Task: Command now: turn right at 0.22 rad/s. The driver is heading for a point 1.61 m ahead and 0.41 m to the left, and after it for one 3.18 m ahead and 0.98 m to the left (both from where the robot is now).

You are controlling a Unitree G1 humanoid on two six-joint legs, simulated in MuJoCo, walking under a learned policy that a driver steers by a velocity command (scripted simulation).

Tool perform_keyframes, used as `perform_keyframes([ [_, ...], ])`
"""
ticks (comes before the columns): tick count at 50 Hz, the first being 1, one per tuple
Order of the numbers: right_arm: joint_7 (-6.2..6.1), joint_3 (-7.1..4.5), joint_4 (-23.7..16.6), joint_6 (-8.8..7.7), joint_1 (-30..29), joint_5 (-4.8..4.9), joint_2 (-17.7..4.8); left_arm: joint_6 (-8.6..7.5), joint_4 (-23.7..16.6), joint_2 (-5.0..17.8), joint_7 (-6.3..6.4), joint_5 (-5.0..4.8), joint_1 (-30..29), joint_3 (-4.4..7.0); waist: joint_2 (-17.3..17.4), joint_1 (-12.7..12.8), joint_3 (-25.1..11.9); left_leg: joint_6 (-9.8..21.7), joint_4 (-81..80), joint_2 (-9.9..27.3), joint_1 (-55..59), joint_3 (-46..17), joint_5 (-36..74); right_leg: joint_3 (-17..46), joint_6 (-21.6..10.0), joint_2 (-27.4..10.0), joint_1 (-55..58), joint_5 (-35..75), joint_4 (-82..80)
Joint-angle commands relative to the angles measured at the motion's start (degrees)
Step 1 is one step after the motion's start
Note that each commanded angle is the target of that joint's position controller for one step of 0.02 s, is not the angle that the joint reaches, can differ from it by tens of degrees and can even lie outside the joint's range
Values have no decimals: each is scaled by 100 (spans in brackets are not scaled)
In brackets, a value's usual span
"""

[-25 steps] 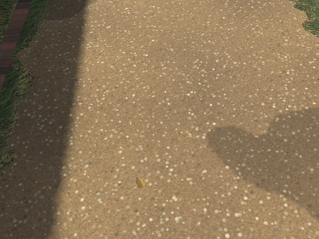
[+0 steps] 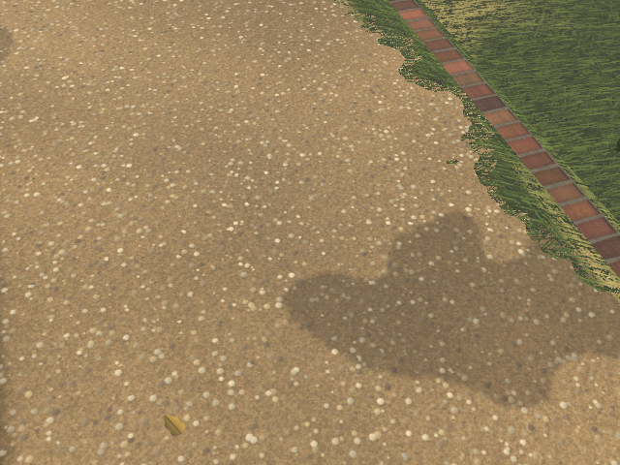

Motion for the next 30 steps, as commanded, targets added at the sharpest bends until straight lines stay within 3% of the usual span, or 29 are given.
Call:
perform_keyframes([
  [1,0,-220,-307,-11,-169,25,-992,-97,-509,35,-35,11,-313,-83,1435,-67,-648,1156,-511,1085,854,-899,2418,-465,47,-237,362,-147,-1325],
  [3,28,-233,-239,22,-56,86,-1090,-101,-413,162,-53,-24,-194,-47,1445,-78,-627,1172,-404,1128,818,-998,2451,-640,-27,-211,793,275,-2220],
  [4,36,-211,-216,28,-101,136,-1062,-109,-301,147,-65,-15,-6,-43,1355,44,-591,1095,-302,1081,709,-964,2433,-718,-132,-185,1161,892,-3015],
  [5,45,-175,-139,5,21,185,-975,-118,-220,155,-71,20,99,-48,1209,112,-529,912,-254,998,528,-921,2274,-686,-288,-185,1595,1607,-3840],
  [6,66,-130,-65,-66,239,139,-882,-122,-259,338,-46,69,110,-38,921,49,-664,565,-208,914,132,-866,1808,-247,-477,-508,2265,2279,-3890],
  [7,127,-40,-135,-169,311,-79,-655,-105,-305,753,13,135,211,29,-131,-123,-1007,178,337,504,-310,-402,856,520,-773,-1299,2870,3906,-3419],
  [8,136,22,-117,-218,306,-99,-438,-117,-226,525,-34,189,-129,-42,-857,-273,-947,-140,-21,229,-48,-60,-190,583,-1242,-1495,2075,3424,-3318],
  [9,116,-7,-78,-211,-38,-138,-682,-172,-318,184,-101,184,-308,-108,-504,-50,-732,-323,-10,192,184,-32,55,474,-1198,-1206,1782,2513,-3410],
  [10,114,-30,-61,-202,-216,-116,-727,-215,-223,96,-121,229,-229,-136,-402,35,-635,-358,-9,153,211,20,294,355,-1022,-1006,1698,2026,-3437],
  [12,69,-42,16,-124,-162,-72,-748,-292,-158,222,-132,198,-192,-127,-396,40,-337,-343,-6,159,235,14,488,298,-878,-889,1435,1904,-3474],
  [16,37,-34,228,-103,-18,-43,-685,-339,-36,106,-103,172,-90,-186,-219,16,-191,-321,-91,177,341,6,550,238,-824,-806,1283,1795,-3460],
  [30,-78,-59,924,-67,133,7,-729,-395,549,41,-85,131,61,-203,121,11,-218,-367,-189,214,553,9,724,26,-780,-603,1349,1997,-3432],
])
Keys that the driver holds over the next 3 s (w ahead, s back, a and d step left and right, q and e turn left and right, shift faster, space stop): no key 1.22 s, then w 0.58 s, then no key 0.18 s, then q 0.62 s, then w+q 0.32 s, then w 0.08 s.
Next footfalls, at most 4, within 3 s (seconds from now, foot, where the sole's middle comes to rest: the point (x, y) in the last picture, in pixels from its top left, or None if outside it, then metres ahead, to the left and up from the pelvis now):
0.12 right None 0.02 -0.14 -0.78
1.90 right None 0.43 -0.13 -0.78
2.42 left None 0.40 0.11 -0.78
2.90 right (336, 429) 0.55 -0.08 -0.78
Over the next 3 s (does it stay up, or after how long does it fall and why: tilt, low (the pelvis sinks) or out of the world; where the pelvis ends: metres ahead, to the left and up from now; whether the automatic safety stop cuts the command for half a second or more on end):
stays up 0.47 0.01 0.00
